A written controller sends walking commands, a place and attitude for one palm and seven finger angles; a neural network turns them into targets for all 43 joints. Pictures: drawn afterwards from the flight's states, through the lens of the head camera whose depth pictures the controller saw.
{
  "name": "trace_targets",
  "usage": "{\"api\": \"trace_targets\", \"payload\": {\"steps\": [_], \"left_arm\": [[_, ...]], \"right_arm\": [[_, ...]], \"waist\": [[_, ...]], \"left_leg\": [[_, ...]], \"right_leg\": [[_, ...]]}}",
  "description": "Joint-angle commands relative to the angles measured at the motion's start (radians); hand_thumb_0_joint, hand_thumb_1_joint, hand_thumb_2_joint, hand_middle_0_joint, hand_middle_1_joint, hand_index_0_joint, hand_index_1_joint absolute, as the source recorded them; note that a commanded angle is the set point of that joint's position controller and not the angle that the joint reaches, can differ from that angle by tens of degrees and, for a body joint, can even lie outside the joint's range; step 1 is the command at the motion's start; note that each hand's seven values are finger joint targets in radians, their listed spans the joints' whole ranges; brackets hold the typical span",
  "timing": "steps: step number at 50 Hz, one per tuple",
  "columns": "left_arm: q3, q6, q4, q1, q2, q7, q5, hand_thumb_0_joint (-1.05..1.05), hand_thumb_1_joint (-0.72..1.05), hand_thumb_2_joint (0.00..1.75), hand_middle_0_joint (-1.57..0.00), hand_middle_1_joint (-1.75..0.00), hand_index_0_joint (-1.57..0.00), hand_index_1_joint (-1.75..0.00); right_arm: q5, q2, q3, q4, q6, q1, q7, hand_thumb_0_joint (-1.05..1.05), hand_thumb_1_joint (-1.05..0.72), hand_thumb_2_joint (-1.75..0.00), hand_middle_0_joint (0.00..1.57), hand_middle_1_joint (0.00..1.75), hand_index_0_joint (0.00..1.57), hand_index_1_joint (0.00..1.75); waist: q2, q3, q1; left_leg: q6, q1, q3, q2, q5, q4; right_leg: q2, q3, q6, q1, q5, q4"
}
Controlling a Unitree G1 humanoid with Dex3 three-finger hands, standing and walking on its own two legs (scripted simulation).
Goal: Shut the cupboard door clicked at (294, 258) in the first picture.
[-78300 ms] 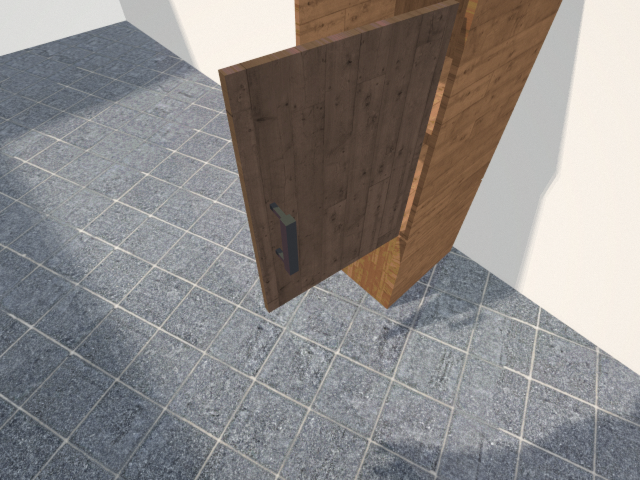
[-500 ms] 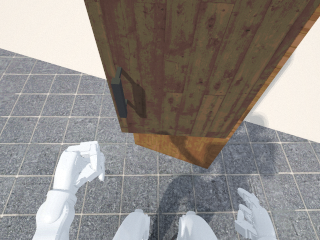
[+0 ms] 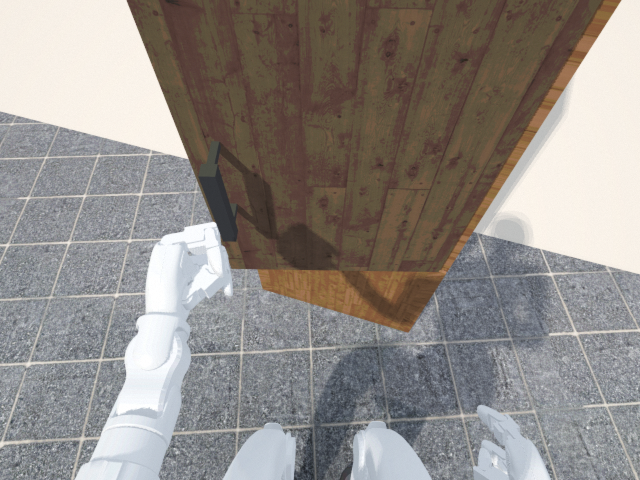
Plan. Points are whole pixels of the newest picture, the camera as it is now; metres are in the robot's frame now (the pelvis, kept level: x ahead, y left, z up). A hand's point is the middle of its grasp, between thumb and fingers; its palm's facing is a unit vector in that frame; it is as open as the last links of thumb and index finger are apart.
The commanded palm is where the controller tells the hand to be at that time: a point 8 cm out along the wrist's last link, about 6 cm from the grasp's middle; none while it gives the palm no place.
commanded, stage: bring the fist close to the handle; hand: left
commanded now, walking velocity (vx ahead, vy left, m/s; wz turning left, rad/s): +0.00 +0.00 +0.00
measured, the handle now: (222, 194) +0.47 +0.15 +0.04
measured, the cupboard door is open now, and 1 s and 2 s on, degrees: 17 15 2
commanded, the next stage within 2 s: push the door shut along its arc in 0.56 s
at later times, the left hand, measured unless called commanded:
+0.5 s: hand (229, 268) +0.36 +0.13 +0.03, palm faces +0.02 -1.00 -0.01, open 3.1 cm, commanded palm +0.35 +0.18 +0.04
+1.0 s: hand (237, 235) +0.41 +0.12 +0.04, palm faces -0.08 -1.00 -0.05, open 3.1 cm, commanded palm +0.40 +0.17 +0.04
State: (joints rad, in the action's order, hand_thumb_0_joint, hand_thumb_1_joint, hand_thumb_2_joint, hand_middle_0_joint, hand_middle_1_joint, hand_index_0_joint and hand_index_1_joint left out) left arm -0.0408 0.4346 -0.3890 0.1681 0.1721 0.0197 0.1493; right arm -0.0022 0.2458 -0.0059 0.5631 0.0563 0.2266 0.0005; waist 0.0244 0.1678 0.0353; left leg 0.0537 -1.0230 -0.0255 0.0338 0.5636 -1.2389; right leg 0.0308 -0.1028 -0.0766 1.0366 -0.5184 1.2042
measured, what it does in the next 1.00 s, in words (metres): stands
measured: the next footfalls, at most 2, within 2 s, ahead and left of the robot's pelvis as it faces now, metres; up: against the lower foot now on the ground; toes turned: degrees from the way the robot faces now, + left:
none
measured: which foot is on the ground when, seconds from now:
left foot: down 0.00-1.00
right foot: down 0.00-1.00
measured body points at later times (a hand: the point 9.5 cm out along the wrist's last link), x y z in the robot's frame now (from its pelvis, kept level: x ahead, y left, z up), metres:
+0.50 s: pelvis +0.00 +0.00 +0.01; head +0.09 -0.01 +0.45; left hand +0.35 +0.18 +0.04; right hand +0.11 -0.26 -0.11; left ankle +0.01 +0.09 -0.63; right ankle +0.03 -0.08 -0.63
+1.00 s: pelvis -0.01 +0.00 +0.00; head +0.09 +0.01 +0.44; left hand +0.41 +0.18 +0.05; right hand +0.09 -0.25 -0.12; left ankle +0.01 +0.09 -0.63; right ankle +0.03 -0.08 -0.63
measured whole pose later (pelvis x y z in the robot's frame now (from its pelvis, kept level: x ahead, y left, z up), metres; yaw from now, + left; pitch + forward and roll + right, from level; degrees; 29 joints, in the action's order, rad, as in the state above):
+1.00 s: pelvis -0.01 +0.00 +0.00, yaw +0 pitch +21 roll -1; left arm -0.10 0.55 -0.84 0.52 0.22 0.09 0.12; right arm 0.00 0.25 0.00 0.62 0.01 0.26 0.01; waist 0.02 0.16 0.07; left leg 0.06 -1.06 -0.03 0.03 0.54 -1.23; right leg 0.03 -0.10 -0.07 1.07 -0.49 1.19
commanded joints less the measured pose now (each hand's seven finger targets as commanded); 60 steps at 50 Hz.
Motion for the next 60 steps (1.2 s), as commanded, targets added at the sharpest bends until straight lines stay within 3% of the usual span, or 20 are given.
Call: {"api": "trace_targets", "payload": {"steps": [1,4,8,10,12,15,18,22,26,30,32,35,39,43,47,48,51,54,59,60], "left_arm": [[-0.008,0.035,0.086,0.247,0.053,0.009,-0.006,0.00,0.90,0.90,-1.30,-1.50,-1.30,-1.50],[-0.024,0.053,0.074,0.349,0.063,0.000,0.000,0.00,0.90,0.90,-1.30,-1.50,-1.30,-1.50],[-0.069,0.118,0.056,0.431,0.085,-0.035,-0.001,0.00,0.90,0.90,-1.30,-1.50,-1.30,-1.50],[-0.112,0.139,0.028,0.355,0.122,-0.044,-0.013,0.00,0.90,0.90,-1.30,-1.50,-1.30,-1.50],[-0.094,0.145,-0.002,0.309,0.101,-0.041,-0.027,0.00,0.90,0.90,-1.30,-1.50,-1.30,-1.50],[-0.094,0.124,-0.050,0.246,0.101,-0.018,-0.023,0.00,0.90,0.90,-1.30,-1.50,-1.30,-1.50],[-0.069,0.117,-0.044,0.319,0.084,0.003,-0.010,0.00,0.90,0.90,-1.30,-1.50,-1.30,-1.50],[-0.066,0.170,0.029,0.448,0.088,0.008,0.016,0.00,0.90,0.90,-1.30,-1.50,-1.30,-1.50],[-0.061,0.215,0.006,0.503,0.101,0.002,-0.003,0.00,0.90,0.90,-1.30,-1.50,-1.30,-1.50],[-0.031,0.183,-0.071,0.433,0.063,0.003,-0.018,0.00,0.90,0.90,-1.30,-1.50,-1.30,-1.50],[-0.037,0.148,-0.120,0.431,0.054,-0.001,-0.019,0.00,0.90,0.90,-1.30,-1.50,-1.30,-1.50],[-0.081,0.128,-0.108,0.458,0.106,-0.008,-0.015,0.00,0.90,0.90,-1.30,-1.50,-1.30,-1.50],[-0.098,0.170,-0.093,0.609,0.135,-0.015,-0.024,0.00,0.90,0.90,-1.30,-1.50,-1.30,-1.50],[-0.105,0.202,-0.184,0.670,0.152,0.015,-0.028,0.00,0.90,0.90,-1.30,-1.50,-1.30,-1.50],[-0.068,0.173,-0.278,0.684,0.124,0.074,-0.031,0.00,0.90,0.90,-1.30,-1.50,-1.30,-1.50],[-0.052,0.161,-0.287,0.716,0.107,0.089,-0.022,0.00,0.90,0.90,-1.30,-1.50,-1.30,-1.50],[-0.092,0.144,-0.313,0.811,0.159,0.112,-0.006,0.00,0.90,0.90,-1.30,-1.50,-1.30,-1.50],[-0.074,0.152,-0.331,0.894,0.136,0.119,-0.003,0.00,0.90,0.90,-1.30,-1.50,-1.30,-1.50],[-0.070,0.176,-0.401,0.976,0.149,0.136,-0.016,0.00,0.90,0.90,-1.30,-1.50,-1.30,-1.50],[-0.069,0.186,-0.388,1.026,0.164,0.143,-0.018,0.00,0.90,0.90,-1.30,-1.50,-1.30,-1.50]], "right_arm": [[0.010,0.138,0.052,-0.112,0.020,0.039,-0.001,0.00,-0.90,-0.90,0.20,0.30,0.20,0.30],[0.010,0.137,0.054,-0.106,0.012,0.042,-0.006,0.00,-0.90,-0.90,0.20,0.30,0.20,0.30],[-0.002,0.127,0.053,-0.085,0.015,0.047,-0.003,0.00,-0.90,-0.90,0.20,0.30,0.20,0.30],[-0.006,0.131,0.056,-0.087,0.011,0.056,0.003,0.00,-0.90,-0.90,0.20,0.30,0.20,0.30],[-0.008,0.124,0.056,-0.086,0.002,0.059,0.015,0.00,-0.90,-0.90,0.20,0.30,0.20,0.30],[-0.001,0.130,0.057,-0.100,-0.015,0.067,0.022,0.00,-0.90,-0.90,0.20,0.30,0.20,0.30],[0.007,0.131,0.058,-0.098,-0.026,0.057,0.017,0.00,-0.90,-0.90,0.20,0.30,0.20,0.30],[0.007,0.131,0.060,-0.086,-0.012,0.043,-0.001,0.00,-0.90,-0.90,0.20,0.30,0.20,0.30],[-0.001,0.135,0.060,-0.058,0.003,0.042,-0.004,0.00,-0.90,-0.90,0.20,0.30,0.20,0.30],[0.000,0.146,0.064,-0.064,-0.003,0.052,0.009,0.00,-0.90,-0.90,0.20,0.30,0.20,0.30],[0.003,0.144,0.062,-0.064,-0.015,0.052,0.011,0.00,-0.90,-0.90,0.20,0.30,0.20,0.30],[0.005,0.147,0.060,-0.081,-0.024,0.059,0.008,0.00,-0.90,-0.90,0.20,0.30,0.20,0.30],[0.001,0.137,0.056,-0.066,-0.023,0.056,0.001,0.00,-0.90,-0.90,0.20,0.30,0.20,0.30],[-0.001,0.142,0.054,-0.043,-0.016,0.063,-0.002,0.00,-0.90,-0.90,0.20,0.30,0.20,0.30],[0.004,0.154,0.059,-0.031,-0.018,0.096,0.006,0.00,-0.90,-0.90,0.20,0.30,0.20,0.30],[0.007,0.155,0.061,-0.028,-0.022,0.104,0.007,0.00,-0.90,-0.90,0.20,0.30,0.20,0.30],[0.013,0.169,0.064,-0.019,-0.027,0.125,0.001,0.00,-0.90,-0.90,0.20,0.30,0.20,0.30],[0.013,0.167,0.065,-0.010,-0.025,0.136,0.001,0.00,-0.90,-0.90,0.20,0.30,0.20,0.30],[0.009,0.178,0.068,0.007,-0.024,0.162,0.006,0.00,-0.90,-0.90,0.20,0.30,0.20,0.30],[0.007,0.183,0.069,0.009,-0.021,0.170,0.004,0.00,-0.90,-0.90,0.20,0.30,0.20,0.30]], "waist": [[-0.045,0.330,0.026],[-0.067,0.340,0.034],[-0.045,0.387,0.025],[-0.034,0.416,-0.004],[-0.023,0.421,-0.013],[-0.059,0.381,-0.011],[-0.084,0.311,0.015],[-0.062,0.333,0.034],[-0.014,0.358,0.043],[0.019,0.380,0.029],[-0.006,0.364,0.028],[-0.039,0.376,0.021],[-0.048,0.362,0.048],[-0.046,0.351,0.068],[0.038,0.387,0.069],[0.024,0.389,0.087],[0.000,0.396,0.097],[0.013,0.397,0.113],[0.004,0.416,0.132],[0.029,0.435,0.138]], "left_leg": [[-0.025,0.147,0.075,-0.020,-0.276,0.181],[-0.023,0.149,0.072,-0.020,-0.270,0.182],[-0.024,0.148,0.064,-0.015,-0.301,0.167],[-0.026,0.149,0.060,-0.013,-0.333,0.171],[-0.029,0.148,0.052,-0.012,-0.354,0.176],[-0.024,0.116,0.045,-0.010,-0.328,0.191],[-0.021,0.100,0.040,-0.012,-0.251,0.199],[-0.018,0.126,0.047,-0.013,-0.227,0.187],[-0.020,0.158,0.065,-0.016,-0.224,0.176],[-0.029,0.209,0.081,-0.018,-0.253,0.196],[-0.030,0.199,0.077,-0.019,-0.246,0.203],[-0.025,0.168,0.072,-0.015,-0.257,0.205],[-0.021,0.139,0.066,-0.014,-0.232,0.187],[-0.020,0.116,0.068,-0.015,-0.202,0.172],[-0.031,0.188,0.082,-0.020,-0.258,0.178],[-0.030,0.200,0.088,-0.023,-0.265,0.176],[-0.030,0.200,0.103,-0.026,-0.267,0.178],[-0.028,0.210,0.109,-0.025,-0.248,0.175],[-0.025,0.210,0.121,-0.025,-0.238,0.165],[-0.024,0.227,0.129,-0.026,-0.248,0.160]], "right_leg": [[-0.026,0.119,0.050,-0.304,0.286,-0.190],[-0.029,0.128,0.051,-0.318,0.286,-0.201],[-0.030,0.140,0.051,-0.343,0.338,-0.182],[-0.027,0.139,0.046,-0.374,0.378,-0.170],[-0.030,0.142,0.048,-0.389,0.417,-0.166],[-0.028,0.152,0.051,-0.412,0.403,-0.193],[-0.035,0.166,0.057,-0.377,0.301,-0.236],[-0.036,0.171,0.056,-0.355,0.253,-0.240],[-0.031,0.151,0.051,-0.292,0.238,-0.207],[-0.022,0.115,0.042,-0.253,0.250,-0.187],[-0.022,0.113,0.047,-0.251,0.245,-0.195],[-0.021,0.123,0.046,-0.307,0.268,-0.199],[-0.025,0.140,0.053,-0.304,0.258,-0.200],[-0.024,0.146,0.053,-0.271,0.228,-0.196],[-0.019,0.123,0.043,-0.217,0.265,-0.175],[-0.018,0.118,0.045,-0.204,0.267,-0.177],[-0.016,0.112,0.044,-0.192,0.258,-0.174],[-0.015,0.111,0.045,-0.163,0.230,-0.178],[-0.013,0.107,0.042,-0.131,0.207,-0.168],[-0.012,0.105,0.038,-0.110,0.210,-0.156]]}}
